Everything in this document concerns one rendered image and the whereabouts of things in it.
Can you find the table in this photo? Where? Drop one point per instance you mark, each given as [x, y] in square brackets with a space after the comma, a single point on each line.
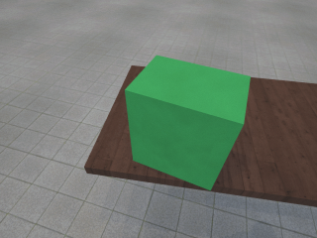
[274, 156]

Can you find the carton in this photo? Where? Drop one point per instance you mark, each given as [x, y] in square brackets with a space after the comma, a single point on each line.
[184, 118]

